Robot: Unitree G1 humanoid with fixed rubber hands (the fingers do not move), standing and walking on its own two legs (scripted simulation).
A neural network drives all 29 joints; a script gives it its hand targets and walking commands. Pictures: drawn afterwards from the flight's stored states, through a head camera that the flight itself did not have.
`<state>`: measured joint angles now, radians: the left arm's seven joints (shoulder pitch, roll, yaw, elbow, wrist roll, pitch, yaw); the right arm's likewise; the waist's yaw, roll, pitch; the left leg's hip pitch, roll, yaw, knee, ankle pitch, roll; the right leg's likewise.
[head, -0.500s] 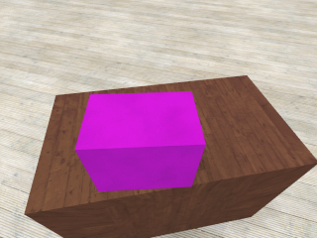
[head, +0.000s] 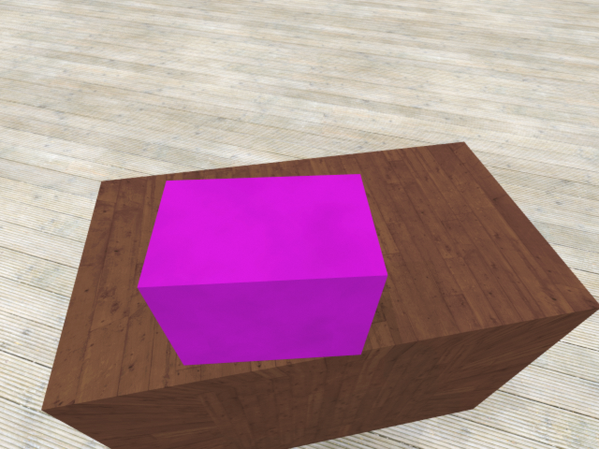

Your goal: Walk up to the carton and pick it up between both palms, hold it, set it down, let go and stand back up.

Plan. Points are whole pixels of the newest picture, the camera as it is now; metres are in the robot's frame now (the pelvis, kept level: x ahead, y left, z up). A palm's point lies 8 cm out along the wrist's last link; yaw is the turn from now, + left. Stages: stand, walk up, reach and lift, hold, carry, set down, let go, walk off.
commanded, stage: stand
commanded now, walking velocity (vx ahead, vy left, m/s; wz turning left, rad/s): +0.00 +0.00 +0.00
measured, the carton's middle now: (269, 272) +0.38 +0.06 -0.01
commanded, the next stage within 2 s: walk up in 0.34 s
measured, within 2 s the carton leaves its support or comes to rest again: neither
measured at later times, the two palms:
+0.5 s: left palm out of the picture +0.05 +0.30 -0.12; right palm out of the picture +0.06 -0.29 -0.12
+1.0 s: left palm out of the picture +0.05 +0.33 -0.12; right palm out of the picture +0.11 -0.28 -0.12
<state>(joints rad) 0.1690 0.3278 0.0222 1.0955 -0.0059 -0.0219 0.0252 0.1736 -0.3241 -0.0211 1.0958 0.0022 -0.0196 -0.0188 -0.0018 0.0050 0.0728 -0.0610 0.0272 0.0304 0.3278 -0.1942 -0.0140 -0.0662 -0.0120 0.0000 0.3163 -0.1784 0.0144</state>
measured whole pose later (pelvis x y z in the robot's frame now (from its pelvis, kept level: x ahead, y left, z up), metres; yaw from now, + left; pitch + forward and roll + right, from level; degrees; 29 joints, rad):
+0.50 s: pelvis +0.01 +0.00 +0.00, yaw +0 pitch -4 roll +0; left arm 0.18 0.33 0.02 1.10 -0.01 -0.02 0.03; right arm 0.16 -0.32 -0.02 1.10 0.01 -0.02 -0.02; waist 0.00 0.00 0.07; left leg -0.05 0.03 0.03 0.32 -0.20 -0.02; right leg -0.06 -0.01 0.00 0.31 -0.19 0.02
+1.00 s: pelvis +0.02 +0.02 -0.01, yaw +6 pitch -4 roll -1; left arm 0.20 0.37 0.03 0.97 0.02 -0.01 0.03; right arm 0.21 -0.34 -0.07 0.99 0.00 0.01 0.00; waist 0.01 0.00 0.09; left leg -0.12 -0.03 -0.06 0.49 -0.29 0.02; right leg -0.06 -0.07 -0.09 0.42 -0.29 0.05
